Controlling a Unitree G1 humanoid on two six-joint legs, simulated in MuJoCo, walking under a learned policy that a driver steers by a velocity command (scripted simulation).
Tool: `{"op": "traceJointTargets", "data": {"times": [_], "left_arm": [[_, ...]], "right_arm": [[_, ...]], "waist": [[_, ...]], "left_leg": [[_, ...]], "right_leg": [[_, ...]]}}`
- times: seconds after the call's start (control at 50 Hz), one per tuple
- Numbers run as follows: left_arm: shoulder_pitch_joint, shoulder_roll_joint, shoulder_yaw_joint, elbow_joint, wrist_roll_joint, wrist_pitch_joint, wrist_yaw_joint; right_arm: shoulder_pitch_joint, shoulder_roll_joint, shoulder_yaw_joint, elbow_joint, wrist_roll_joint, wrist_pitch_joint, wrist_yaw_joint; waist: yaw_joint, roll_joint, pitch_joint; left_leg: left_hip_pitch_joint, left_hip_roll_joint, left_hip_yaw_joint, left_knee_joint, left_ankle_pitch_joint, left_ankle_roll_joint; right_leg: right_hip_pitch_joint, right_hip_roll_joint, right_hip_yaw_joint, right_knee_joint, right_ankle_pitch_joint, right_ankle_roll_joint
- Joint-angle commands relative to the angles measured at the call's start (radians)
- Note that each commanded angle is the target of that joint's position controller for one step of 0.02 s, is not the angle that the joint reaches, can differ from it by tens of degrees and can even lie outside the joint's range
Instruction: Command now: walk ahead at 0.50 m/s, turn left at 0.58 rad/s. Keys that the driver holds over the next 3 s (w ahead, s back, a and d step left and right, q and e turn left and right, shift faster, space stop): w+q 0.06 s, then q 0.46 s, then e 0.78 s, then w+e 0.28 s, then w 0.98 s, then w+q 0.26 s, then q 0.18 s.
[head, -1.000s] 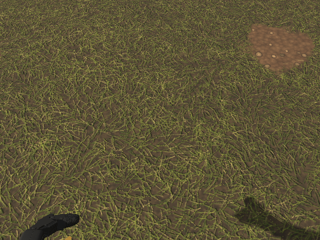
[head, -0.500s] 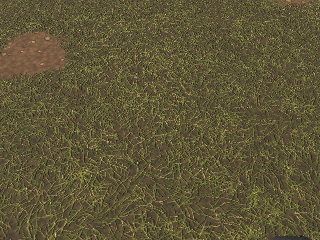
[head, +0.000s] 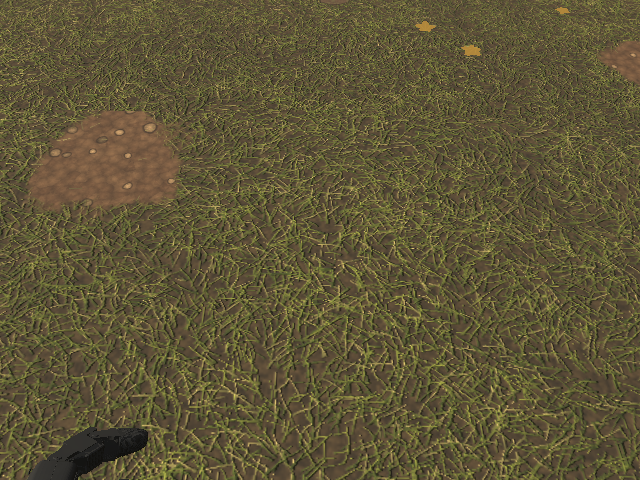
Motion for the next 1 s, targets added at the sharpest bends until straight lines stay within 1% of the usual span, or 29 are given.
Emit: {"op": "traceJointTargets", "data": {"times": [0.02, 0.04, 0.06, 0.08, 0.1, 0.14, 0.18, 0.24, 0.3, 0.4, 0.44, 0.46, 0.48, 0.5, 0.52, 0.54, 0.56, 0.58, 0.62, 0.66, 0.7, 0.74, 0.82, 0.84, 0.86, 0.88, 0.92, 0.96, 1.0], "left_arm": [[0.293, 0.227, 0.085, -0.019, 0.015, -0.022, 0.018], [0.348, 0.291, 0.101, 0.022, 0.020, -0.007, 0.008], [0.306, 0.182, 0.079, -0.004, 0.003, -0.004, 0.005], [0.257, 0.131, 0.064, -0.014, 0.004, 0.005, 0.012], [0.203, 0.114, 0.053, -0.022, 0.018, 0.011, 0.014], [0.153, 0.088, 0.045, -0.011, 0.023, 0.015, 0.018], [0.141, 0.096, 0.049, 0.011, 0.016, 0.013, 0.019], [0.127, 0.148, 0.067, 0.036, 0.010, 0.030, 0.033], [0.105, 0.160, 0.069, 0.050, 0.001, 0.054, 0.046], [0.116, 0.198, 0.081, 0.077, -0.027, 0.073, 0.043], [0.098, 0.204, 0.085, 0.075, -0.043, 0.077, 0.045], [0.119, 0.177, 0.079, 0.080, -0.040, 0.078, 0.043], [0.164, 0.142, 0.064, 0.061, 0.000, 0.074, 0.038], [0.217, 0.076, 0.034, 0.024, 0.040, 0.069, 0.028], [0.162, 0.151, 0.049, 0.044, 0.016, 0.072, 0.020], [0.129, 0.166, 0.051, 0.037, -0.011, 0.081, 0.018], [0.131, 0.149, 0.048, 0.056, -0.007, 0.092, 0.025], [0.122, 0.148, 0.049, 0.062, 0.001, 0.103, 0.035], [0.170, 0.123, 0.043, 0.085, 0.000, 0.123, 0.037], [0.198, 0.075, 0.026, 0.103, -0.001, 0.130, 0.039], [0.166, 0.064, 0.016, 0.099, 0.000, 0.133, 0.038], [0.140, 0.102, 0.025, 0.087, -0.005, 0.137, 0.038], [0.147, 0.117, 0.034, 0.073, 0.005, 0.137, 0.032], [0.146, 0.129, 0.035, 0.063, 0.013, 0.135, 0.030], [0.139, 0.185, 0.047, 0.049, 0.017, 0.134, 0.033], [0.131, 0.221, 0.062, 0.054, 0.002, 0.135, 0.036], [0.149, 0.192, 0.060, 0.043, 0.015, 0.125, 0.040], [0.178, 0.200, 0.067, 0.042, 0.016, 0.102, 0.043], [0.141, 0.197, 0.075, 0.033, -0.010, 0.102, 0.053]], "right_arm": [[-0.026, -0.016, 0.008, -0.089, -0.024, -0.013, 0.000], [0.101, -0.007, 0.015, -0.123, 0.015, -0.023, 0.000], [0.070, -0.118, -0.006, -0.087, 0.024, -0.019, -0.005], [-0.047, -0.159, -0.021, -0.104, 0.011, -0.011, -0.004], [-0.094, -0.147, -0.023, -0.114, -0.002, -0.005, -0.007], [-0.096, -0.123, -0.031, -0.128, -0.007, 0.008, -0.002], [-0.087, -0.077, -0.023, -0.133, -0.001, 0.024, -0.001], [-0.134, -0.044, -0.009, -0.158, -0.006, 0.038, 0.003], [-0.185, -0.040, -0.006, -0.167, -0.008, 0.036, 0.023], [-0.259, -0.074, -0.025, -0.207, -0.009, 0.040, 0.056], [-0.194, -0.099, -0.043, -0.199, -0.012, 0.042, 0.057], [-0.101, -0.137, -0.064, -0.172, -0.016, 0.040, 0.047], [-0.028, -0.239, -0.091, -0.180, -0.019, 0.041, 0.022], [-0.072, -0.316, -0.088, -0.214, -0.045, 0.035, 0.015], [-0.070, -0.227, -0.069, -0.222, -0.037, 0.028, 0.024], [-0.137, -0.178, -0.049, -0.220, -0.030, 0.021, 0.025], [-0.180, -0.129, -0.034, -0.211, -0.015, 0.020, 0.023], [-0.217, -0.103, -0.022, -0.209, -0.012, 0.024, 0.019], [-0.267, -0.090, -0.010, -0.196, -0.039, 0.024, 0.014], [-0.288, -0.057, 0.001, -0.171, -0.052, 0.015, 0.010], [-0.270, -0.059, 0.002, -0.138, -0.059, 0.012, 0.007], [-0.271, -0.092, -0.006, -0.118, -0.060, 0.018, 0.004], [-0.277, -0.112, -0.014, -0.093, -0.031, 0.035, -0.012], [-0.251, -0.101, -0.014, -0.079, -0.026, 0.036, -0.016], [-0.217, -0.083, -0.013, -0.081, -0.036, 0.034, -0.022], [-0.223, -0.048, -0.010, -0.095, -0.046, 0.031, -0.026], [-0.337, -0.047, -0.015, -0.123, -0.038, 0.034, -0.031], [-0.333, -0.055, -0.027, -0.122, -0.028, 0.040, -0.028], [-0.313, -0.042, -0.025, -0.115, -0.023, 0.036, -0.025]], "waist": [[0.181, -0.006, -0.255], [0.111, -0.359, -0.318], [0.142, -0.191, -0.216], [0.164, -0.099, -0.095], [0.142, -0.026, -0.042], [0.091, -0.061, -0.010], [0.076, -0.091, -0.015], [0.080, -0.079, -0.040], [0.096, -0.073, -0.058], [0.108, -0.074, -0.043], [0.063, -0.065, -0.068], [0.023, -0.018, -0.115], [0.005, 0.164, -0.188], [0.080, 0.346, -0.292], [0.009, 0.192, -0.372], [0.034, 0.148, -0.276], [0.059, 0.079, -0.211], [0.073, 0.077, -0.174], [0.117, 0.125, -0.162], [0.124, 0.148, -0.161], [0.091, 0.165, -0.147], [0.077, 0.174, -0.112], [0.095, 0.148, -0.049], [0.094, 0.111, -0.032], [0.057, -0.016, -0.028], [0.040, -0.180, -0.021], [0.109, -0.241, 0.011], [0.126, -0.190, -0.025], [0.099, -0.115, -0.063]], "left_leg": [[-0.259, 0.091, -0.041, 0.388, 0.099, 0.038], [-0.604, 0.012, 0.054, 0.668, -0.197, -0.009], [-0.700, 0.091, 0.028, 0.781, -0.123, -0.028], [-0.709, 0.113, 0.054, 0.801, -0.034, -0.040], [-0.656, 0.140, 0.073, 0.785, 0.023, -0.054], [-0.572, 0.178, 0.090, 0.718, 0.041, -0.073], [-0.548, 0.176, 0.140, 0.652, 0.044, -0.092], [-0.552, 0.189, 0.169, 0.501, 0.153, -0.108], [-0.468, 0.183, 0.206, 0.329, 0.321, -0.095], [-0.387, 0.154, 0.251, 0.136, 0.292, -0.036], [-0.277, 0.109, 0.286, 0.019, 0.302, 0.007], [-0.127, 0.071, 0.291, -0.064, 0.412, 0.043], [0.119, 0.248, 0.044, -0.062, 0.863, 0.127], [0.311, 0.509, -0.388, -0.065, 1.048, 0.370], [0.274, 0.484, -0.360, -0.103, 0.902, 0.366], [0.190, 0.452, -0.228, -0.106, 0.831, 0.311], [0.101, 0.394, -0.136, -0.113, 0.733, 0.244], [0.013, 0.361, -0.088, -0.130, 0.666, 0.210], [-0.147, 0.310, 0.009, -0.162, 0.677, 0.197], [-0.194, 0.283, 0.081, -0.173, 0.633, 0.185], [-0.200, 0.296, 0.086, -0.190, 0.497, 0.184], [-0.210, 0.320, 0.061, -0.202, 0.336, 0.186], [-0.196, 0.322, 0.053, -0.154, 0.188, 0.131], [-0.192, 0.300, 0.076, -0.109, 0.188, 0.089], [-0.212, 0.225, 0.150, 0.004, 0.159, 0.032], [-0.237, 0.099, 0.290, 0.110, 0.122, -0.037], [-0.346, 0.045, 0.247, 0.262, 0.018, -0.054], [-0.452, 0.055, 0.170, 0.475, -0.163, -0.060], [-0.466, 0.086, 0.146, 0.420, -0.114, -0.076]], "right_leg": [[0.583, -0.254, 0.229, -0.009, -0.089, -0.122], [0.798, -0.438, 0.722, -0.129, -0.373, -0.275], [0.732, -0.417, 0.710, -0.170, -0.557, -0.249], [0.610, -0.376, 0.521, -0.166, -0.409, -0.211], [0.492, -0.334, 0.378, -0.162, -0.151, -0.197], [0.371, -0.273, 0.178, -0.151, 0.254, -0.185], [0.337, -0.250, 0.067, -0.166, 0.424, -0.201], [0.359, -0.270, -0.018, -0.188, 0.493, -0.224], [0.360, -0.251, -0.120, -0.190, 0.448, -0.203], [0.418, -0.275, -0.168, -0.098, 0.402, -0.166], [0.423, -0.258, -0.197, 0.044, 0.482, -0.133], [0.375, -0.205, -0.231, 0.206, 0.446, -0.094], [0.152, -0.131, -0.255, 0.482, 0.086, -0.018], [-0.169, 0.044, -0.167, 0.796, -0.681, 0.046], [-0.176, 0.008, 0.014, 0.872, -0.638, 0.041], [-0.206, -0.031, 0.002, 0.863, -0.565, 0.030], [-0.194, -0.069, -0.008, 0.787, -0.510, 0.030], [-0.153, -0.088, -0.011, 0.713, -0.466, 0.038], [0.011, -0.075, -0.047, 0.642, -0.394, 0.057], [0.110, -0.082, -0.053, 0.477, -0.356, 0.070], [0.161, -0.086, -0.055, 0.358, -0.304, 0.066], [0.176, -0.073, -0.070, 0.306, -0.284, 0.054], [0.192, -0.040, -0.109, 0.143, -0.208, -0.003], [0.193, -0.061, -0.069, 0.074, -0.106, -0.030], [0.195, -0.140, 0.045, 0.029, 0.080, -0.075], [0.158, -0.208, 0.180, -0.051, 0.019, -0.159], [0.197, -0.289, 0.356, -0.143, -0.001, -0.246], [0.305, -0.311, 0.380, -0.118, 0.182, -0.281], [0.368, -0.267, 0.317, -0.065, 0.276, -0.236]]}}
